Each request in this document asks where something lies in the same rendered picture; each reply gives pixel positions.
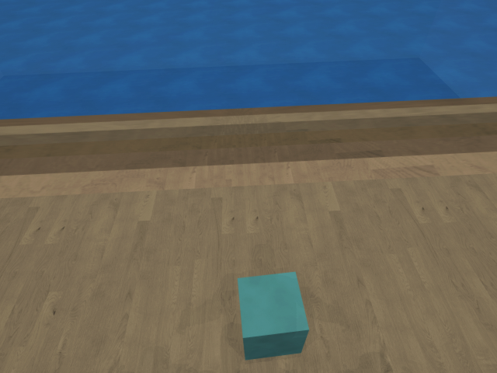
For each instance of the carton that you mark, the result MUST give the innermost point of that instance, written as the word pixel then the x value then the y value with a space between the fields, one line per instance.
pixel 273 318

